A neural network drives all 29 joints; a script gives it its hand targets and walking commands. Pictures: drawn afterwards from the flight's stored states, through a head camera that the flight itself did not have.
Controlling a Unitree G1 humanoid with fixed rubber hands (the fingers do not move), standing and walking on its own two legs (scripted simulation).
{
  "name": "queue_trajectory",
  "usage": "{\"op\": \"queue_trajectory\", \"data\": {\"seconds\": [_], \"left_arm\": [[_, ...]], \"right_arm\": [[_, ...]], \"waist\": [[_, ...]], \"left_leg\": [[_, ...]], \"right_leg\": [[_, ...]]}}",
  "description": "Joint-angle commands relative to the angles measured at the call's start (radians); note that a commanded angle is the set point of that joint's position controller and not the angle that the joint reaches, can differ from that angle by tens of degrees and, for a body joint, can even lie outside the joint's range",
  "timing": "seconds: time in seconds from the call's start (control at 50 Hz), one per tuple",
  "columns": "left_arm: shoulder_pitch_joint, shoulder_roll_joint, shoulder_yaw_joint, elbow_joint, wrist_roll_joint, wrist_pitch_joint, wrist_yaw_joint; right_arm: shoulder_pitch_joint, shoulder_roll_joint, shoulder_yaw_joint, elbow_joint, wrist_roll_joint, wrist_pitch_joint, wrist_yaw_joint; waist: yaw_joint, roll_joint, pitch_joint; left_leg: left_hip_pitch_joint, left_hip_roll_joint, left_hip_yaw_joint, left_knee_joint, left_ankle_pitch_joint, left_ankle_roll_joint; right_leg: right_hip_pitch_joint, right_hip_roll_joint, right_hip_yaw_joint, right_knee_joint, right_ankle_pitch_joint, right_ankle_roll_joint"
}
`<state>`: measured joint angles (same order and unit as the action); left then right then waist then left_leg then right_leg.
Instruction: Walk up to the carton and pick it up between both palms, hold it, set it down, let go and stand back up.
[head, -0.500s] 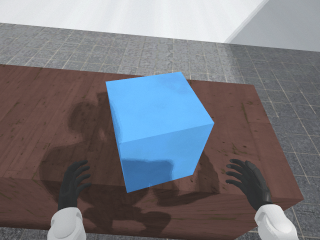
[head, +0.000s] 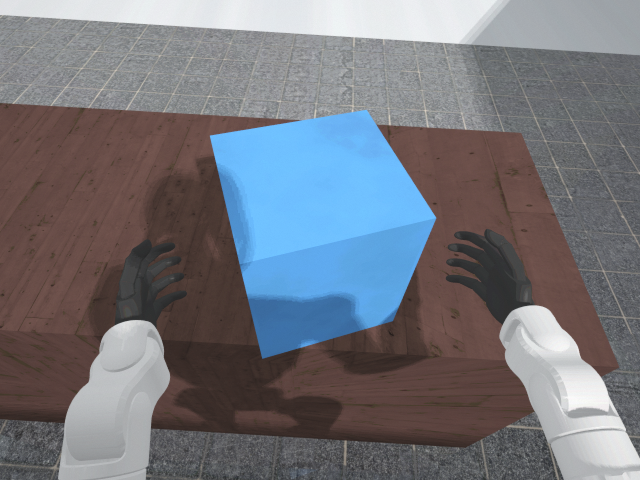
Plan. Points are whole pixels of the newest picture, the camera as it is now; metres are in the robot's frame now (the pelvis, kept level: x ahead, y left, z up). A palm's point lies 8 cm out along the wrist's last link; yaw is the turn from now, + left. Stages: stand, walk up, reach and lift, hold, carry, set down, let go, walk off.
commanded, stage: reach and lift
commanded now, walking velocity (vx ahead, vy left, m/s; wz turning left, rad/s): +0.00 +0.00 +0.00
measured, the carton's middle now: (312, 239) +0.41 +0.04 +0.03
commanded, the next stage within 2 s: none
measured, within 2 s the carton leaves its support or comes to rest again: neither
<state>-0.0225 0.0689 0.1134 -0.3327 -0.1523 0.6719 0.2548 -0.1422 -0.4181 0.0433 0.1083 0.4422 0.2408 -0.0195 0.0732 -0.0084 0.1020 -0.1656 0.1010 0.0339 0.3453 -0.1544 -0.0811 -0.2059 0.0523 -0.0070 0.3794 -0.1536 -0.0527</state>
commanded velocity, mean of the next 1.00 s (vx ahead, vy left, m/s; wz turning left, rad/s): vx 0.00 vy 0.00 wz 0.00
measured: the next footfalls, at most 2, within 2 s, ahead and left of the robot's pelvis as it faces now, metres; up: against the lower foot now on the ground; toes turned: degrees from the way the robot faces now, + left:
none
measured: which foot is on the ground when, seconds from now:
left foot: down 0.00-1.00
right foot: down 0.00-1.00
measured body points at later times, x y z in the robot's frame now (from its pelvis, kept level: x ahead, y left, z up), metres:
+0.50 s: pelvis +0.00 +0.00 +0.00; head +0.06 +0.00 +0.44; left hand +0.31 +0.24 +0.11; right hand +0.42 -0.16 +0.11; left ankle +0.02 +0.17 -0.74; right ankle +0.03 -0.08 -0.74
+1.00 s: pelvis +0.00 +0.00 +0.00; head +0.08 +0.00 +0.44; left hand +0.36 +0.26 +0.14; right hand +0.47 -0.14 +0.14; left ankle +0.02 +0.17 -0.74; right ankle +0.03 -0.08 -0.74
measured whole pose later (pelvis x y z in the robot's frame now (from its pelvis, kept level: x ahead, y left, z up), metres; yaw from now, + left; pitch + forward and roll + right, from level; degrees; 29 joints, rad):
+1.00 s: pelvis +0.00 +0.00 +0.00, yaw +1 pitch +10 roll +0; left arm -0.50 0.20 0.20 -0.15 -0.24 0.85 0.22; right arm -0.74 -0.51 0.11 0.42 0.53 0.38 -0.02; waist 0.13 0.01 -0.02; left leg -0.41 0.10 0.00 0.41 -0.16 -0.08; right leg -0.43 0.05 -0.03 0.40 -0.14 -0.05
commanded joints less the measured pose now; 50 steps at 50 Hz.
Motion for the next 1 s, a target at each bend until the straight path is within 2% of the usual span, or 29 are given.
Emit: {"op": "queue_trajectory", "data": {"seconds": [0.0,0.02,0.08,0.2,0.22,0.24,0.26,0.28,0.3,0.4,0.42,0.46,0.5,0.54,0.58,0.62,0.64,0.66,0.7,0.74,0.78,0.82,0.84,0.86,0.88,0.9,0.92,0.94,0.98], "left_arm": [[-0.354,0.102,0.028,-0.303,-0.012,-0.045,0.002],[-0.356,0.089,0.013,-0.304,-0.015,-0.031,0.001],[-0.404,0.122,0.058,-0.292,-0.019,0.005,-0.002],[-0.494,0.154,0.076,-0.295,-0.036,0.057,-0.009],[-0.502,0.175,0.09,-0.277,-0.045,0.058,-0.014],[-0.538,0.171,0.08,-0.272,-0.056,0.056,-0.018],[-0.556,0.172,0.082,-0.246,-0.055,0.063,-0.016],[-0.563,0.187,0.094,-0.217,-0.052,0.071,-0.02],[-0.572,0.193,0.098,-0.273,-0.063,0.068,-0.016],[-0.629,0.217,0.107,-0.25,-0.061,0.09,-0.029],[-0.658,0.223,0.107,-0.237,-0.074,0.084,-0.034],[-0.673,0.242,0.099,-0.267,-0.078,0.085,-0.032],[-0.67,0.243,0.106,-0.235,-0.086,0.087,-0.038],[-0.696,0.269,0.135,-0.2,-0.081,0.094,-0.041],[-0.709,0.27,0.134,-0.201,-0.084,0.105,-0.043],[-0.782,0.283,0.132,-0.22,-0.079,0.103,-0.039],[-0.785,0.291,0.129,-0.202,-0.085,0.106,-0.037],[-0.781,0.277,0.12,-0.204,-0.088,0.107,-0.039],[-0.797,0.303,0.144,-0.144,-0.09,0.108,-0.043],[-0.788,0.289,0.139,-0.179,-0.082,0.109,-0.046],[-0.842,0.3,0.147,-0.162,-0.077,0.108,-0.04],[-0.896,0.307,0.145,-0.11,-0.088,0.099,-0.039],[-0.854,0.296,0.147,-0.099,-0.078,0.107,-0.041],[-0.91,0.302,0.138,-0.095,-0.081,0.101,-0.039],[-0.956,0.315,0.129,-0.109,-0.088,0.096,-0.032],[-0.911,0.316,0.138,-0.107,-0.086,0.099,-0.034],[-0.925,0.317,0.137,-0.118,-0.081,0.101,-0.033],[-0.965,0.319,0.136,-0.063,-0.087,0.098,-0.035],[-0.985,0.323,0.144,-0.048,-0.074,0.098,-0.033]], "right_arm": [[-0.435,-0.238,-0.126,-0.286,0.009,-0.074,-0.002],[-0.446,-0.254,-0.132,-0.267,0.01,-0.059,-0.002],[-0.508,-0.272,-0.127,-0.248,0.032,-0.04,-0.009],[-0.618,-0.292,-0.119,-0.214,0.037,-0.004,-0.021],[-0.645,-0.295,-0.116,-0.211,0.045,0.001,-0.022],[-0.658,-0.283,-0.119,-0.203,0.038,0.005,-0.025],[-0.681,-0.278,-0.112,-0.156,0.047,0.013,-0.019],[-0.711,-0.286,-0.096,-0.163,0.054,0.019,-0.02],[-0.71,-0.295,-0.114,-0.19,0.039,0.02,-0.023],[-0.77,-0.309,-0.106,-0.125,0.068,0.032,-0.026],[-0.819,-0.317,-0.105,-0.142,0.06,0.027,-0.023],[-0.841,-0.332,-0.113,-0.135,0.064,0.024,-0.029],[-0.856,-0.332,-0.105,-0.123,0.075,0.03,-0.026],[-0.888,-0.331,-0.091,-0.099,0.083,0.036,-0.025],[-0.91,-0.327,-0.079,-0.109,0.095,0.039,-0.026],[-0.959,-0.355,-0.11,-0.075,0.089,0.04,-0.022],[-0.956,-0.352,-0.111,-0.071,0.085,0.045,-0.019],[-0.964,-0.351,-0.107,-0.079,0.081,0.04,-0.018],[-1.006,-0.361,-0.099,-0.059,0.083,0.042,-0.018],[-1.01,-0.362,-0.094,-0.052,0.074,0.046,-0.021],[-1.047,-0.365,-0.096,-0.036,0.076,0.046,-0.014],[-1.107,-0.352,-0.089,0.003,0.079,0.05,-0.004],[-1.079,-0.346,-0.066,0.016,0.087,0.054,0.0],[-1.121,-0.356,-0.085,0.039,0.078,0.052,-0.001],[-1.155,-0.35,-0.079,0.028,0.088,0.049,0.003],[-1.137,-0.354,-0.071,0.002,0.085,0.049,0.002],[-1.139,-0.355,-0.058,0.028,0.093,0.054,0.0],[-1.18,-0.361,-0.068,0.054,0.08,0.054,0.002],[-1.189,-0.36,-0.077,0.104,0.077,0.057,0.003]], "waist": [[0.016,-0.04,-0.49],[-0.001,-0.052,-0.504],[0.027,-0.057,-0.565],[0.036,-0.061,-0.612],[0.047,-0.074,-0.632],[0.029,-0.076,-0.642],[0.03,-0.048,-0.624],[0.044,-0.067,-0.619],[0.041,-0.067,-0.677],[0.03,-0.026,-0.718],[0.031,-0.063,-0.728],[0.022,-0.033,-0.785],[0.024,-0.044,-0.786],[0.05,-0.053,-0.794],[0.043,-0.063,-0.798],[0.03,-0.02,-0.83],[0.041,-0.01,-0.85],[0.026,-0.018,-0.86],[0.056,-0.056,-0.854],[0.038,-0.049,-0.875],[0.046,-0.026,-0.891],[0.056,-0.045,-0.877],[0.056,-0.048,-0.891],[0.049,-0.043,-0.893],[0.062,-0.022,-0.923],[0.066,-0.042,-0.963],[0.058,-0.025,-0.944],[0.059,-0.047,-0.92],[0.055,-0.018,-0.927]], "left_leg": [[0.117,-0.106,0.006,-0.004,0.202,0.049],[0.131,-0.1,-0.005,-0.001,0.214,0.047],[0.107,-0.105,0.007,0.007,0.221,0.051],[0.076,-0.111,0.017,0.022,0.239,0.046],[0.062,-0.111,0.018,0.019,0.226,0.054],[0.038,-0.115,0.018,0.017,0.204,0.053],[0.034,-0.113,0.01,0.014,0.197,0.049],[0.023,-0.112,0.018,0.015,0.191,0.052],[0.035,-0.113,0.018,0.026,0.218,0.05],[0.039,-0.121,0.012,0.037,0.278,0.039],[0.02,-0.117,0.012,0.04,0.276,0.042],[0.055,-0.117,0.01,0.062,0.321,0.032],[0.043,-0.119,0.011,0.059,0.339,0.034],[0.022,-0.12,0.013,0.058,0.32,0.04],[0.019,-0.124,0.013,0.068,0.374,0.031],[0.056,-0.117,0.003,0.067,0.354,0.024],[0.082,-0.117,0.009,0.075,0.373,0.023],[0.086,-0.117,0.003,0.081,0.392,0.02],[0.032,-0.121,0.013,0.086,0.393,0.028],[0.034,-0.122,0.01,0.084,0.407,0.025],[0.054,-0.124,0.007,0.086,0.417,0.02],[0.01,-0.12,0.004,0.08,0.377,0.025],[0.015,-0.123,0.008,0.082,0.401,0.028],[0.014,-0.118,0.002,0.079,0.372,0.024],[0.016,-0.118,0.005,0.083,0.365,0.023],[0.026,-0.118,0.003,0.093,0.419,0.023],[0.029,-0.123,0.003,0.098,0.437,0.018],[-0.013,-0.12,0.005,0.089,0.392,0.023],[-0.009,-0.12,0.0,0.092,0.392,0.018]], "right_leg": [[0.145,0.0,0.074,-0.077,0.135,0.035],[0.151,-0.002,0.074,-0.077,0.149,0.039],[0.177,-0.003,0.086,-0.072,0.16,0.047],[0.201,-0.007,0.089,-0.05,0.214,0.06],[0.207,-0.008,0.096,-0.053,0.196,0.062],[0.215,-0.016,0.099,-0.048,0.19,0.067],[0.193,-0.016,0.098,-0.05,0.162,0.063],[0.186,-0.01,0.091,-0.05,0.15,0.065],[0.212,-0.017,0.099,-0.042,0.191,0.071],[0.228,-0.011,0.086,-0.02,0.296,0.072],[0.219,-0.005,0.077,-0.01,0.302,0.076],[0.222,0.001,0.067,0.003,0.357,0.073],[0.218,0.005,0.061,0.004,0.365,0.073],[0.242,0.004,0.068,0.003,0.351,0.072],[0.267,0.007,0.056,0.021,0.434,0.078],[0.217,0.008,0.048,0.009,0.37,0.071],[0.192,0.012,0.043,0.01,0.363,0.07],[0.196,0.017,0.038,0.009,0.388,0.067],[0.235,0.014,0.048,0.019,0.444,0.076],[0.261,0.016,0.04,0.031,0.491,0.078],[0.234,0.015,0.037,0.025,0.448,0.077],[0.226,0.014,0.038,0.024,0.407,0.074],[0.254,0.014,0.039,0.03,0.461,0.071],[0.235,0.015,0.032,0.023,0.414,0.074],[0.221,0.014,0.033,0.027,0.4,0.079],[0.243,0.018,0.035,0.039,0.471,0.076],[0.25,0.014,0.037,0.039,0.503,0.08],[0.236,0.017,0.031,0.036,0.464,0.078],[0.227,0.017,0.035,0.036,0.464,0.077]]}}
